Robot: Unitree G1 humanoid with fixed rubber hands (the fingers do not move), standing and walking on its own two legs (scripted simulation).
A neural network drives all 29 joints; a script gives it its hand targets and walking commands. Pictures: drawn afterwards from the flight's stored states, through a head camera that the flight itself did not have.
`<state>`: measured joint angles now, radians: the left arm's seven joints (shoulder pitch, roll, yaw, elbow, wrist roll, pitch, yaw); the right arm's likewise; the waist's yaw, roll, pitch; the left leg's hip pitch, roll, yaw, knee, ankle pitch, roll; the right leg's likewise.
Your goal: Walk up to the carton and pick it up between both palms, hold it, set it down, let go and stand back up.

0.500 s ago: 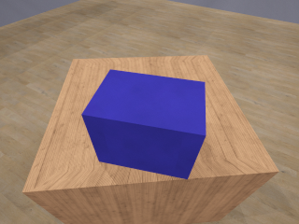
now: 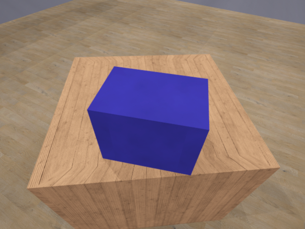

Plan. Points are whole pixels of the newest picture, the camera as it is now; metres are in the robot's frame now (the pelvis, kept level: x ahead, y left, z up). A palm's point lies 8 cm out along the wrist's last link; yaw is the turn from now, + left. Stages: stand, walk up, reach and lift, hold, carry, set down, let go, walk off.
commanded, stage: stand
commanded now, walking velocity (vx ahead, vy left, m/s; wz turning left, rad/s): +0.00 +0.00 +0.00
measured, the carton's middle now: (152, 120) +0.46 -0.01 +0.02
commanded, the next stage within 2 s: none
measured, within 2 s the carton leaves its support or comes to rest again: neither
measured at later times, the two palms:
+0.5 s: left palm out of the picture +0.07 +0.29 -0.12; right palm out of the picture +0.08 -0.29 -0.12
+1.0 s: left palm out of the picture +0.07 +0.28 -0.12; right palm out of the picture +0.09 -0.29 -0.12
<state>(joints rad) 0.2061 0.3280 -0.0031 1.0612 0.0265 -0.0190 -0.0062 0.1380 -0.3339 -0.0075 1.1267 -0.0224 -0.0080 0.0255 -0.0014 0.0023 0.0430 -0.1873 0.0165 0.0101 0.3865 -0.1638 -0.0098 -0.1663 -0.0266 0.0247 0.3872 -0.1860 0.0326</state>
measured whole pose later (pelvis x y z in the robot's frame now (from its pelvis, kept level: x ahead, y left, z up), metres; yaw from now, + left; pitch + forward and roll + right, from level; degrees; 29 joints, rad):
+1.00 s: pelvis +0.02 +0.00 +0.00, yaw +0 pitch -3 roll +0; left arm 0.15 0.32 0.00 1.11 0.02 -0.02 0.00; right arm 0.10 -0.33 -0.02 1.15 -0.01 0.00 0.01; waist 0.01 0.01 0.06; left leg -0.13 0.02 0.01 0.34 -0.17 -0.02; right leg -0.11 -0.02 0.03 0.34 -0.19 0.03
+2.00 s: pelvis +0.03 +0.00 +0.00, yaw +0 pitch -2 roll +0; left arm 0.12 0.33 0.01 1.13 0.02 -0.01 0.00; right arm 0.09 -0.33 -0.02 1.13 0.00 -0.01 0.00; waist 0.01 0.01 0.08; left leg -0.10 0.01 0.00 0.33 -0.19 -0.01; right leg -0.08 -0.03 0.03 0.33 -0.21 0.04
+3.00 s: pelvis +0.03 -0.01 +0.00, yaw -1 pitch -3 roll +0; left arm 0.13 0.33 0.01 1.12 0.02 -0.02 0.00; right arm 0.11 -0.33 -0.02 1.14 -0.01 0.00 0.01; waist 0.00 0.00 0.07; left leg -0.10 0.03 0.00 0.34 -0.19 -0.03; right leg -0.08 -0.02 0.03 0.34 -0.21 0.02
